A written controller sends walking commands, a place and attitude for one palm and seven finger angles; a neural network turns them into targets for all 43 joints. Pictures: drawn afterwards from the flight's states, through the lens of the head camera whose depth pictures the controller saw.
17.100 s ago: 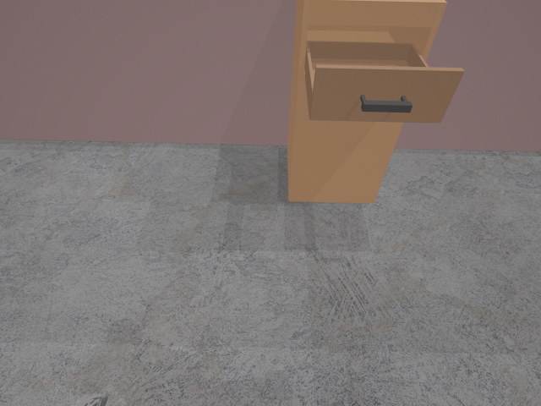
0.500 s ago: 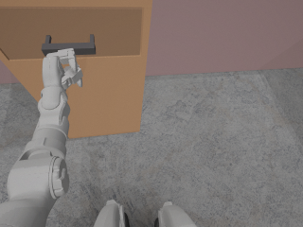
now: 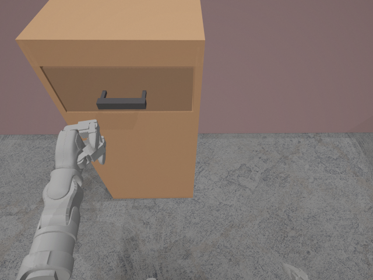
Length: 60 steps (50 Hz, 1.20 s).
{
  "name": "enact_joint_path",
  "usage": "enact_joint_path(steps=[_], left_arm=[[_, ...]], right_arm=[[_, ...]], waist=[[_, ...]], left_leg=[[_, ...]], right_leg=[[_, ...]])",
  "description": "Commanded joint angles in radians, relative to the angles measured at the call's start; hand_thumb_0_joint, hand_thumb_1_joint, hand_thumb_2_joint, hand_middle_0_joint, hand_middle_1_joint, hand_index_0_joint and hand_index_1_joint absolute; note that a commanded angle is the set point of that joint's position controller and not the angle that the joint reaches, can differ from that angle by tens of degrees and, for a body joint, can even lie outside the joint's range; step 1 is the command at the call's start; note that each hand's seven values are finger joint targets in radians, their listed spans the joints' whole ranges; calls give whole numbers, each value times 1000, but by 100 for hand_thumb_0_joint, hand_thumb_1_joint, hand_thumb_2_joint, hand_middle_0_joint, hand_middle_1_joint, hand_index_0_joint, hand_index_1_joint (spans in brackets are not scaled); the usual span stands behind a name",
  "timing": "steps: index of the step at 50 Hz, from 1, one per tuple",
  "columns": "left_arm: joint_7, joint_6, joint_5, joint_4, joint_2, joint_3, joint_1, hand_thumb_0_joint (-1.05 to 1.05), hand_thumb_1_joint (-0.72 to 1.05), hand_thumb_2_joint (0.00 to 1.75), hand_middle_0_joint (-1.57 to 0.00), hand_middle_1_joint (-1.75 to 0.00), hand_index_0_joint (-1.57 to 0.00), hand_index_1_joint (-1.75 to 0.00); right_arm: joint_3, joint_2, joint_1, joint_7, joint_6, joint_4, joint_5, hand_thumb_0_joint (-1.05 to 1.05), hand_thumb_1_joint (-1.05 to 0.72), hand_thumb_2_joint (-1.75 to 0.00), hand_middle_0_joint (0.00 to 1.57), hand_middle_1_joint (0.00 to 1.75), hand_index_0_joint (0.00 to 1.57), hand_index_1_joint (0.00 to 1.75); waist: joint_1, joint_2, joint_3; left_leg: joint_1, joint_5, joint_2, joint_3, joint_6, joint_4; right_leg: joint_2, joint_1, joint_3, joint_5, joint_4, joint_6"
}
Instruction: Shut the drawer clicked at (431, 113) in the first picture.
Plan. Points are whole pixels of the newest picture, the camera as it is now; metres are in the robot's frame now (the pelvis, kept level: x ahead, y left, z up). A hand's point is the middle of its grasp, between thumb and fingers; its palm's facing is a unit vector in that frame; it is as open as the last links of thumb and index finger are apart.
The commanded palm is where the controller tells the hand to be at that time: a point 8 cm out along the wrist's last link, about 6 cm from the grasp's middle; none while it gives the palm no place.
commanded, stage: draw the hand back to the body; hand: left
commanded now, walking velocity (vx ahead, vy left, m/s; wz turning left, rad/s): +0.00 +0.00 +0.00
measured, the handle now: (123, 98) +0.58 +0.18 +0.03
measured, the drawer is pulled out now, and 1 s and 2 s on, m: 0.00 0.00 0.00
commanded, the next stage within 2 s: step back with the hand held close in 1.00 s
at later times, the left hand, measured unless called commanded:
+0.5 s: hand (52, 187) +0.25 +0.21 +0.15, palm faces +0.27 -0.92 -0.29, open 3.3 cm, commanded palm +0.20 +0.26 +0.17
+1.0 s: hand out of the picture +0.17 +0.24 +0.20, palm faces +0.40 -0.83 -0.39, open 3.3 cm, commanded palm +0.13 +0.29 +0.21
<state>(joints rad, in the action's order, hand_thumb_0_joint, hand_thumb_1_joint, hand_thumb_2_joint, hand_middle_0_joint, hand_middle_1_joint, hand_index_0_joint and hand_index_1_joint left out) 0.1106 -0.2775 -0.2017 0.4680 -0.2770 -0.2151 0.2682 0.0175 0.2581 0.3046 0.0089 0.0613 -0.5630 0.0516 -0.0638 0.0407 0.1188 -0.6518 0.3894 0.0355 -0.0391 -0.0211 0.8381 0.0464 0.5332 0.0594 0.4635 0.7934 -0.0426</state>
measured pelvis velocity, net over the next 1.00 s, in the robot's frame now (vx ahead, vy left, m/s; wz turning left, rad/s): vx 0.00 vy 0.01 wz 0.01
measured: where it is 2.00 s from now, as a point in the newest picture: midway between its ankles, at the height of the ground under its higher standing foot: outside the picture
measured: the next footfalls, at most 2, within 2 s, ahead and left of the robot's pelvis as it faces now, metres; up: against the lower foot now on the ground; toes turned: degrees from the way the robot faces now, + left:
none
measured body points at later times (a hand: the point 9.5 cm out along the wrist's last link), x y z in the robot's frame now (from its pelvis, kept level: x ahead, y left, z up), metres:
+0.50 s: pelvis +0.00 +0.00 +0.04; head -0.01 -0.03 +0.49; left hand +0.23 +0.26 +0.17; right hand +0.19 -0.23 -0.05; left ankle +0.01 +0.11 -0.70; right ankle -0.05 -0.09 -0.70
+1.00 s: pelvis +0.00 +0.01 +0.04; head -0.02 -0.02 +0.49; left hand +0.15 +0.29 +0.22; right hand +0.19 -0.21 -0.04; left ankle +0.01 +0.11 -0.70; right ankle -0.05 -0.09 -0.70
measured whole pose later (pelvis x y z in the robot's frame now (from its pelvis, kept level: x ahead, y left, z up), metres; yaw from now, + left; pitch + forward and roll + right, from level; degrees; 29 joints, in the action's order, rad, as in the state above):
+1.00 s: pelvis +0.00 +0.01 +0.04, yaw +0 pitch -4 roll +0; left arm -0.09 -0.11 -0.08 -0.45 -0.32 -0.28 -0.55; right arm 0.02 0.24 0.19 -0.07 -0.06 -0.61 0.01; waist 0.06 0.08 -0.01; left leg -0.14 0.22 0.00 -0.06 -0.03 0.43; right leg 0.03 0.02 0.04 0.28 0.37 -0.03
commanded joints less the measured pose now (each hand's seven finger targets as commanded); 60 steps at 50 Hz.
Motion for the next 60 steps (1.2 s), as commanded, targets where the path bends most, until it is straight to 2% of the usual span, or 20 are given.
enact_joint_path(steps=[1,3,6,7,8,9,10,14,15,17,22,25,40,45,49,51,56,57,59,60], left_arm=[[51,-28,-45,-301,-141,6,274,0,90,90,-140,-160,-140,-160],[62,-8,-58,-342,-132,12,222,0,90,90,-140,-160,-140,-160],[68,21,-72,-387,-175,-33,165,0,90,90,-140,-160,-140,-160],[-33,39,41,-473,-262,-16,122,0,90,90,-140,-160,-140,-160],[-84,60,55,-496,-199,19,79,0,90,90,-140,-160,-140,-160],[-116,81,68,-511,-187,30,24,0,90,90,-140,-160,-140,-160],[-139,96,76,-519,-205,23,18,0,90,90,-140,-160,-140,-160],[-188,128,97,-606,-209,-2,-50,0,90,90,-140,-160,-140,-160],[-193,132,99,-621,-231,-19,-74,0,90,90,-140,-160,-140,-160],[-200,140,103,-681,-202,-10,-146,0,90,90,-140,-160,-140,-160],[-206,150,109,-815,-184,-14,-308,0,90,90,-140,-160,-140,-160],[-208,155,109,-856,-203,-49,-401,0,90,90,-140,-160,-140,-160],[-217,115,108,-1143,-245,-194,-759,0,90,90,-140,-160,-140,-160],[-214,117,113,-1098,-195,-152,-744,0,90,90,-140,-160,-140,-160],[-221,108,115,-1115,-208,-161,-723,0,90,90,-140,-160,-140,-160],[-225,104,116,-1147,-221,-167,-710,0,90,90,-140,-160,-140,-160],[-226,109,115,-1144,-214,-166,-722,0,90,90,-140,-160,-140,-160],[-232,60,126,-1257,-381,-332,-574,0,90,90,-140,-160,-140,-160],[-214,59,130,-1088,-241,-238,-778,0,90,90,-140,-160,-140,-160],[-207,47,131,-1121,-234,-230,-786,0,90,90,-140,-160,-140,-160]], right_arm=[[-49,139,-27,-22,-64,121,11,0,-90,-90,20,30,20,30],[-43,137,-61,-30,-78,136,15,0,-90,-90,20,30,20,30],[-33,136,-102,-39,-99,152,15,0,-90,-90,20,30,20,30],[-39,117,-178,-58,-79,163,14,0,-90,-90,20,30,20,30],[-31,106,-185,-69,-74,171,11,0,-90,-90,20,30,20,30],[-27,106,-194,-75,-72,168,9,0,-90,-90,20,30,20,30],[-24,108,-207,-83,-68,161,8,0,-90,-90,20,30,20,30],[-15,99,-236,-99,-67,153,0,0,-90,-90,20,30,20,30],[-13,101,-243,-101,-70,145,-4,0,-90,-90,20,30,20,30],[-9,90,-248,-99,-78,145,-8,0,-90,-90,20,30,20,30],[-11,88,-260,-85,-101,140,-20,0,-90,-90,20,30,20,30],[-17,95,-262,-80,-110,131,-29,0,-90,-90,20,30,20,30],[-37,79,-260,-72,-172,135,-37,0,-90,-90,20,30,20,30],[-41,84,-248,-79,-176,121,-38,0,-90,-90,20,30,20,30],[-39,83,-249,-86,-183,124,-41,0,-90,-90,20,30,20,30],[-34,81,-250,-88,-193,123,-44,0,-90,-90,20,30,20,30],[-30,78,-253,-86,-203,121,-44,0,-90,-90,20,30,20,30],[-34,104,-251,-78,-176,156,-45,0,-90,-90,20,30,20,30],[-43,91,-236,-71,-140,132,-52,0,-90,-90,20,30,20,30],[-51,96,-246,-68,-132,144,-53,0,-90,-90,20,30,20,30]], waist=[[-11,23,269],[-2,0,242],[20,-30,213],[72,-38,184],[52,-15,147],[63,-14,124],[61,-46,93],[67,-36,72],[74,-44,56],[78,-7,61],[87,1,27],[98,-24,-19],[127,-2,-52],[109,-34,-133],[118,-31,-91],[122,22,-74],[125,38,-102],[89,14,-171],[83,-48,-157],[84,-14,-136]], left_leg=[[326,-327,-35,41,-32,-90],[333,-299,-36,45,-32,-115],[318,-252,-41,40,-36,-146],[364,-224,-37,29,-25,-206],[384,-211,-36,26,-26,-235],[396,-205,-31,30,-25,-260],[400,-196,-31,28,-29,-276],[496,-226,-29,21,-32,-348],[509,-236,-28,21,-34,-362],[560,-284,-29,18,-32,-383],[628,-360,-25,14,-30,-422],[632,-378,-24,11,-30,-434],[649,-418,-18,15,-25,-430],[627,-341,-16,18,-26,-443],[632,-315,-16,26,-28,-450],[636,-319,-18,30,-25,-454],[625,-318,-16,36,-17,-461],[545,-245,-3,48,-41,-436],[547,-285,1,52,-38,-413],[563,-320,-1,38,-38,-417]], right_leg=[[0,-84,-44,-497,-130,36],[-3,-93,-39,-464,-151,36],[-13,-138,-52,-432,-180,41],[-44,-171,-108,-397,-258,35],[-50,-186,-107,-381,-284,39],[-49,-208,-95,-354,-296,34],[-47,-218,-101,-339,-327,38],[-49,-288,-93,-357,-385,36],[-46,-300,-96,-359,-407,36],[-48,-338,-84,-412,-414,31],[-41,-374,-73,-471,-452,28],[-37,-375,-70,-480,-480,29],[-36,-384,-61,-490,-500,28],[-32,-334,-59,-399,-520,30],[-41,-356,-62,-364,-508,28],[-43,-377,-65,-370,-505,23],[-39,-379,-65,-364,-512,19],[-82,-300,-167,-401,-564,31],[-105,-296,-161,-445,-552,34],[-100,-292,-151,-486,-546,44]])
